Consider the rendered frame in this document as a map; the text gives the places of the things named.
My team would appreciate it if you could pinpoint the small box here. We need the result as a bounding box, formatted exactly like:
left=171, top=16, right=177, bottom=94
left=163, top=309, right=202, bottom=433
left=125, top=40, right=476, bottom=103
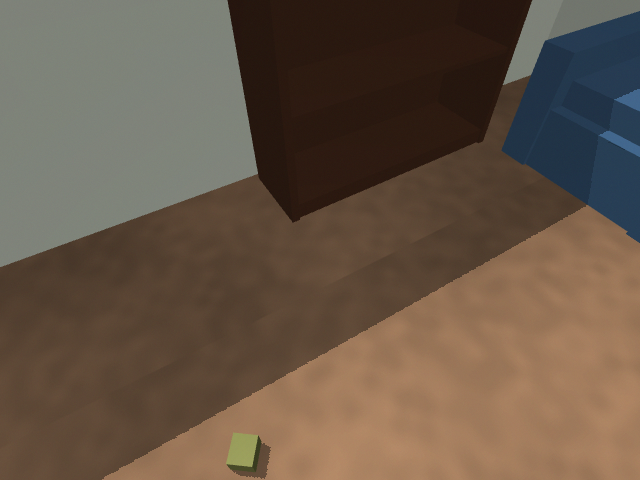
left=226, top=433, right=261, bottom=472

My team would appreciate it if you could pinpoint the bookshelf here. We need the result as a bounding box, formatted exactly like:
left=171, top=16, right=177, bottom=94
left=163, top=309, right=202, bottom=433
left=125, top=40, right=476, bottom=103
left=228, top=0, right=532, bottom=223

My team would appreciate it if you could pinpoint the armchair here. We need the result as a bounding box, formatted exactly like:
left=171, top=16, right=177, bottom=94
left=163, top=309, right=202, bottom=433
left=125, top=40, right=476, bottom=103
left=501, top=11, right=640, bottom=243

